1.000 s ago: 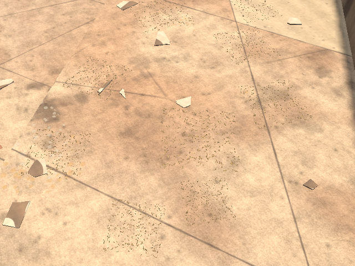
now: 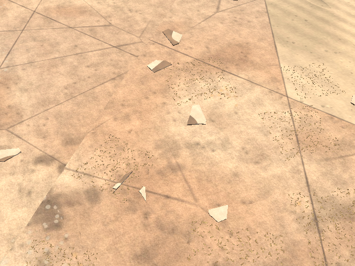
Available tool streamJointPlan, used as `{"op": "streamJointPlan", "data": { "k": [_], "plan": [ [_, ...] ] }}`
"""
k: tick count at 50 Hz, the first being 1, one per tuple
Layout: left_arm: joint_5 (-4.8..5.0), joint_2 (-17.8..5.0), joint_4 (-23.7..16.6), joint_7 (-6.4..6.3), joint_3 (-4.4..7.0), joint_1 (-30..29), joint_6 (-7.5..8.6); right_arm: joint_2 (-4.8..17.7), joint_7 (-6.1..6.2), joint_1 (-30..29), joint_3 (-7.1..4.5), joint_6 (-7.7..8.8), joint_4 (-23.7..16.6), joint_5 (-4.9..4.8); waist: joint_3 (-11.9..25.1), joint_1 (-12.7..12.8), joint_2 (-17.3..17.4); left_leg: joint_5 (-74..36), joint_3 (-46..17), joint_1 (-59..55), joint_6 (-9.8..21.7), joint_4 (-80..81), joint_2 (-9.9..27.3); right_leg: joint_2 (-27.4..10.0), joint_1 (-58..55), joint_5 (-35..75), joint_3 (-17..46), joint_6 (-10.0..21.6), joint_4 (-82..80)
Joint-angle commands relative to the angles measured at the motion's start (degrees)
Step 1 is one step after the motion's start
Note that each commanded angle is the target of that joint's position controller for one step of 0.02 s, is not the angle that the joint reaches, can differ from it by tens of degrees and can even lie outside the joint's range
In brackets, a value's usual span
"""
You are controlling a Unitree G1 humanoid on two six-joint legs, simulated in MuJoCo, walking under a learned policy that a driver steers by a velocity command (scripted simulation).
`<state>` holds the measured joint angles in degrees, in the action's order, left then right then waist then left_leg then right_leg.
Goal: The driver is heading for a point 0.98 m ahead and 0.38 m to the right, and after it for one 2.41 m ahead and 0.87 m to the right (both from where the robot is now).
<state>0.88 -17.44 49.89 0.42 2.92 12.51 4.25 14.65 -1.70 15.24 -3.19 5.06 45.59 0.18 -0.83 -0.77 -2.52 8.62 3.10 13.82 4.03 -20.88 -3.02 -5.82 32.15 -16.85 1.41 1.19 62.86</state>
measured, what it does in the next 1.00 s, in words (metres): walks ahead: right foot, then left foot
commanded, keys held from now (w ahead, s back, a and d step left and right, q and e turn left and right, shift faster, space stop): w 0.50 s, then w+e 0.50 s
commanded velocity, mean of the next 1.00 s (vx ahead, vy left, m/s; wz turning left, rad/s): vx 0.50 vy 0.00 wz -0.17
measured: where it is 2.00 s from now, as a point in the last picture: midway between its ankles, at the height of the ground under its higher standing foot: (233, 158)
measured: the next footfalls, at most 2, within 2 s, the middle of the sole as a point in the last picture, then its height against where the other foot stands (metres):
right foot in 0.34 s outside the picture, level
left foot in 0.84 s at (158, 227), level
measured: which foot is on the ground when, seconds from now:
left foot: down 0.00-0.36, up 0.38-0.82, down 0.84-1.00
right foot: up 0.00-0.32, down 0.34-0.84, up 0.86-1.00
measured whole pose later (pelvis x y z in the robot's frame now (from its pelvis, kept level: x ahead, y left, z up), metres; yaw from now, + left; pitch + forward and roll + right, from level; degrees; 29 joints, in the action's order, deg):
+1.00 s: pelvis +0.54 -0.02 +0.00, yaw -13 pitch +2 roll +1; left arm 1.9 -17.3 48.0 -0.6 4.5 17.9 2.5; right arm 14.3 -0.8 9.8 -3.1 6.0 47.0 0.5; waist -0.9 0.4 -2.5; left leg 9.9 4.3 16.9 1.0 -25.1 0.2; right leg -2.7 27.6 -20.7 3.0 1.7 66.5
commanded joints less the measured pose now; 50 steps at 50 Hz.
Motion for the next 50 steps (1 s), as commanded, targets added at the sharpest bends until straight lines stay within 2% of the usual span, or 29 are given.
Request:
{"op": "streamJointPlan", "data": {
  "k": [1, 3, 6, 11, 14, 15, 16, 17, 18, 19, 20, 21, 22, 23, 25, 27, 30, 34, 37, 39, 41, 42, 43, 44, 45, 46, 47, 48, 50],
  "plan": [
    [-0.62, -2.9, -2.8, -0.42, 0.85, 1.6, -0.52, 7.9, 0.42, -1.8, -1.83, 1.57, -2.8, 0.01, 0.9, 2.2, 6.2, -8.7, -13.6, -2.5, 10.8, 13.6, 15.7, -3.1, 5.7, 6.8, 2.1, -1.4, -4.6],
    [-0.92, -2.4, -4.0, -0.29, 0.77, -2.2, -0.33, 8.4, 0.98, 0.0, -1.92, 1.3, -1.7, -0.13, 0.0, 1.2, 5.5, -9.7, -11.2, -3.7, 10.0, 14.1, 14.9, -3.0, 7.5, 13.4, 1.9, -2.0, -11.3],
    [-0.74, -1.2, -5.5, 0.26, 0.26, -7.9, 0.24, 9.3, 1.53, 2.4, -2.0, 0.85, -0.2, -0.5, -1.1, -0.9, 5.5, -9.6, -7.6, -4.6, 8.2, 14.1, 13.4, -1.3, 5.6, 21.5, 0.4, -1.9, -22.0],
    [-0.03, -1.4, -8.7, 1.58, -0.16, -15.7, 0.91, 10.4, 1.83, 7.4, -2.32, -0.27, 3.0, -1.15, -2.9, -3.7, 5.7, -8.8, -7.8, -12.4, 7.5, 11.0, 16.2, 0.8, 6.1, 20.1, -0.6, -0.7, -30.7],
    [0.03, -3.0, -9.4, 2.4, 0.21, -14.8, 1.45, 11.2, 2.2, 7.1, -2.68, -1.18, 4.0, -1.37, -2.0, -2.0, 7.2, -15.1, -8.8, -17.0, 6.1, 6.9, 18.3, 1.9, 3.2, 13.8, -1.1, 1.6, -33.5],
    [-0.05, -4.0, -8.8, 2.4, 0.7, -11.9, 1.6, 11.7, 2.31, 6.2, -2.77, -1.47, 3.9, -1.39, -0.3, -0.1, 7.8, -22.5, -8.1, -17.4, 5.3, 3.5, 17.8, 3.4, -1.7, 12.2, -2.5, 2.6, -34.4],
    [-0.26, -5.6, -6.7, 2.16, 1.76, -5.3, 1.67, 11.3, 2.42, 5.1, -2.56, -1.81, 3.8, -1.4, 3.6, 3.5, 7.4, -31.1, -6.0, -16.3, 4.0, -4.1, 15.4, 5.3, -11.1, 12.8, -4.3, 4.0, -35.9],
    [-0.64, -9.0, -4.1, 1.61, 3.19, 4.7, 1.66, 9.4, 2.59, 5.4, -1.69, -1.88, 3.2, -0.81, 10.9, 7.2, 5.4, -28.2, -3.4, -9.3, 2.1, -16.9, 12.4, 2.1, -26.9, 15.5, -1.1, 6.5, -33.6],
    [-1.51, -14.8, -2.9, 1.2, 4.67, 11.9, 1.25, 3.9, 2.17, 11.4, 0.08, -0.83, 1.8, -0.34, 20.1, 6.5, -6.5, -8.2, 0.0, 14.1, -2.4, -39.9, 4.4, -12.7, -50.9, 9.7, 22.5, 15.0, -34.2],
    [-0.45, -11.8, -2.3, 1.29, 3.79, 13.7, 0.84, 3.8, 1.91, 10.9, 0.34, 0.45, 2.6, -0.48, 24.2, 7.3, -12.4, 23.9, -7.0, 24.6, -3.1, -50.5, -0.1, -17.0, -55.8, 3.1, 39.7, 18.0, -43.4],
    [-0.09, -8.8, -2.8, 1.21, 2.68, 10.3, 0.77, 8.9, 1.44, 6.3, -1.06, 1.34, 1.5, -2.04, 16.4, 7.5, -8.2, 22.5, -9.8, 30.7, -2.1, -55.4, 3.5, -15.3, -50.2, -2.1, 34.0, 15.4, -44.9],
    [-0.29, -7.2, -3.8, 1.04, 2.19, 6.1, 0.65, 9.2, 1.39, 2.0, -1.01, 1.66, 0.2, -2.59, 10.2, 6.2, -4.6, 17.5, -7.8, 31.5, -1.4, -54.2, 6.7, -13.4, -41.8, -1.0, 26.5, 13.5, -45.9],
    [-0.8, -5.7, -4.3, 1.18, 1.72, 2.4, 0.69, 8.7, 1.64, -0.2, -1.07, 1.5, -0.2, -1.82, 5.4, 4.5, -1.4, 13.0, -6.7, 29.7, -1.5, -50.2, 8.9, -11.2, -33.1, 2.4, 21.1, 12.8, -48.2],
    [-1.37, -3.9, -4.6, 1.3, 1.18, 0.1, 1.03, 8.3, 1.92, 0.2, -1.45, 0.84, 0.0, -1.22, 3.6, 2.3, -2.2, 10.0, -7.2, 25.8, -1.5, -46.7, 10.7, -9.2, -27.3, 5.9, 17.3, 11.9, -50.1],
    [-1.34, -3.6, -4.4, 1.48, 1.2, -1.1, 1.58, 6.0, 2.1, 2.6, -1.18, -0.59, 0.9, -0.98, 2.7, 0.1, -3.1, 7.4, -7.0, 21.3, -2.2, -43.7, 11.5, -7.6, -21.7, 9.9, 13.2, 12.2, -53.3],
    [-0.93, -5.2, -3.5, 1.2, 1.63, 0.4, 1.95, 5.5, 2.45, 0.3, -1.13, -1.0, -0.2, -0.21, 1.2, -0.2, -1.8, 3.9, -6.4, 22.6, -3.6, -39.0, 11.7, -7.0, -20.1, 14.7, 10.9, 13.3, -55.0],
    [-0.49, -6.5, -2.4, 0.15, 2.15, 3.2, 1.47, 4.8, 2.38, -6.0, -0.88, -0.48, -2.2, 0.22, -0.2, 1.2, -0.4, -5.3, -6.2, 24.6, -5.2, -27.2, 10.8, -5.5, -21.5, 17.9, 8.1, 12.5, -55.5],
    [0.29, -7.6, -1.1, -0.69, 2.56, 7.3, 0.68, 3.6, 1.46, -14.2, -0.27, 0.42, -4.0, -0.52, -1.2, 4.0, -0.9, -13.6, -4.8, 19.6, -6.1, -13.7, 7.2, -3.8, -21.6, 15.5, 6.4, 10.7, -54.3],
    [0.74, -7.5, -0.3, -1.01, 2.73, 9.9, -0.11, 4.7, 0.58, -18.3, -0.31, 1.19, -5.4, -1.06, -1.8, 4.9, -1.8, -12.4, -5.9, 18.1, -5.7, -8.6, 6.1, -5.5, -25.0, 13.1, 9.5, 10.3, -51.0],
    [0.73, -8.2, -0.4, -1.36, 3.13, 9.4, -0.6, 6.6, 0.28, -17.2, -0.89, 1.75, -5.4, -1.15, -1.2, 3.4, -2.9, -9.0, -6.7, 14.9, -4.8, -6.2, 5.8, -6.9, -26.9, 12.2, 12.2, 9.2, -48.1],
    [0.54, -7.6, -0.9, -1.48, 3.08, 8.3, -1.08, 8.6, 0.53, -10.5, -1.95, 2.14, -3.5, -1.01, 1.8, -0.5, -3.4, -5.6, -5.2, 4.8, -2.9, -4.0, 5.0, -5.4, -26.1, 16.8, 12.3, 7.5, -41.4],
    [0.08, -5.0, -1.6, -1.33, 2.21, 8.1, -1.06, 11.2, 0.97, -2.6, -3.1, 2.4, -1.8, -0.27, 7.8, -3.9, -1.6, -5.5, -7.3, -7.8, -0.6, -5.3, 8.0, -1.6, -22.0, 17.4, 9.9, 5.7, -30.6],
    [-1.53, -0.6, -3.3, -1.22, 0.84, 10.1, -0.87, 15.5, 1.44, 6.2, -4.12, 2.11, -1.0, 0.31, 17.5, -5.8, 8.6, -5.2, -19.1, -25.1, 2.9, -7.5, 19.9, 4.0, -10.5, 1.1, 5.1, 3.1, -11.6],
    [0.66, 1.9, -5.1, -1.06, 0.12, 15.9, 0.16, 17.5, 1.02, 7.9, -4.56, 1.3, 0.2, 0.39, 22.2, -2.7, 25.7, 10.6, -44.0, -35.9, 10.2, 1.7, 28.9, 9.0, 7.7, -18.8, 3.3, 1.2, 3.9],
    [1.83, -5.0, -4.0, -1.25, 1.71, 12.6, 0.29, 11.3, 0.94, 5.4, -3.05, 1.31, -0.9, 0.03, 15.7, -4.1, 15.9, 19.5, -41.9, -30.6, 8.4, 4.3, 26.7, 5.1, 12.8, -15.7, 7.2, 1.2, 10.5],
    [1.86, -7.1, -5.2, -1.29, 2.45, 7.7, 0.08, 8.5, 1.11, 2.1, -2.16, 1.35, -1.3, -0.31, 8.9, -4.2, 11.5, 17.0, -32.5, -23.4, 6.1, 4.9, 24.7, 3.0, 14.1, -10.1, 6.1, 1.4, 10.8],
    [1.41, -6.1, -5.2, -1.42, 2.52, 6.4, -0.37, 7.1, 1.03, -1.4, -1.59, 1.36, -1.5, 0.01, 5.6, -2.5, 7.9, 10.3, -25.9, -16.5, 5.1, 6.2, 22.2, 0.8, 11.4, -5.6, 5.4, 1.0, 9.4],
    [0.89, -5.1, -5.6, -1.33, 2.7, 5.8, -0.76, 5.8, 1.02, -3.7, -1.32, 1.31, -1.2, 0.32, 3.1, -1.1, 8.7, 5.9, -21.2, -11.8, 5.0, 7.7, 20.5, -0.7, 9.8, -2.6, 5.5, 0.7, 6.6],
    [1.09, -3.0, -6.1, -0.86, 2.69, 6.1, -1.91, 5.3, 1.18, -5.3, -1.39, 1.65, -0.6, 0.64, 1.4, 0.5, 10.2, 0.4, -14.1, -6.8, 4.9, 10.7, 18.7, -2.3, 6.0, 0.1, 4.7, 0.2, 4.3]
  ]
}}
